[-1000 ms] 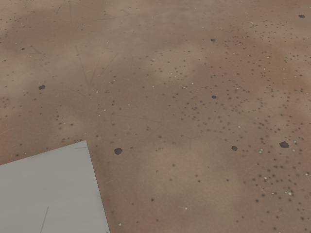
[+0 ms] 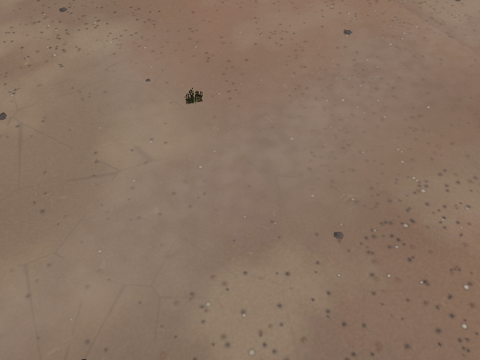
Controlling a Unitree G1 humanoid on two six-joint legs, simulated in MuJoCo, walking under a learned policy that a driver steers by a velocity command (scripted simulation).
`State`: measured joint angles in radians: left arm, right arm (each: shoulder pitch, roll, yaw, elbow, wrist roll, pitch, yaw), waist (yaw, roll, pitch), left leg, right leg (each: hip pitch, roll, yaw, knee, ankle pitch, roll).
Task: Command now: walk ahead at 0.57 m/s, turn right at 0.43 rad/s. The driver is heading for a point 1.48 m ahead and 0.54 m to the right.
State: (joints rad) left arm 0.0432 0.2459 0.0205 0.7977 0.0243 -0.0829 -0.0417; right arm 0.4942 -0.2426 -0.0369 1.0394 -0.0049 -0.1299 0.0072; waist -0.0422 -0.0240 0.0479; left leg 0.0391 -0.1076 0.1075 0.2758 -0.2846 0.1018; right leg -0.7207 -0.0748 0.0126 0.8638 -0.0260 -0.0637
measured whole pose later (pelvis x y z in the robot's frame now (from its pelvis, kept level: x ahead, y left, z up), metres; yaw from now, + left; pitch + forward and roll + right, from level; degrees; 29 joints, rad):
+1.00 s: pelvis +0.37 +0.05 +0.01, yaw -39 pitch +0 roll -2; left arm 0.19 0.33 0.05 0.77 0.01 0.08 -0.01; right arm 0.26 -0.26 -0.01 0.72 -0.02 0.02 -0.02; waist -0.03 -0.04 0.05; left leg -0.24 -0.03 -0.06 0.43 -0.18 0.05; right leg -0.33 0.11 0.16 0.89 -0.46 0.05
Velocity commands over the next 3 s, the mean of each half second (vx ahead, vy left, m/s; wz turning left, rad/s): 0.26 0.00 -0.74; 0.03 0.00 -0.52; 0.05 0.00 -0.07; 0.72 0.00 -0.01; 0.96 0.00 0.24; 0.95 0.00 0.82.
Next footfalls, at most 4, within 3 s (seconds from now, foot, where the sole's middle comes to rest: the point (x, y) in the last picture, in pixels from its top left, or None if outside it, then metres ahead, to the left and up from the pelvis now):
0.12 right None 0.35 -0.06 -0.77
0.70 left None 0.48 0.07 -0.77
1.12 right None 0.30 -0.05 -0.77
1.70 left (219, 336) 0.54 0.07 -0.77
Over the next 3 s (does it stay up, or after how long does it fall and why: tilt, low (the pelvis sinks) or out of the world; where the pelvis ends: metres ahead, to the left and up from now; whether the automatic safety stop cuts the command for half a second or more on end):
stays up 1.33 -0.58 -0.01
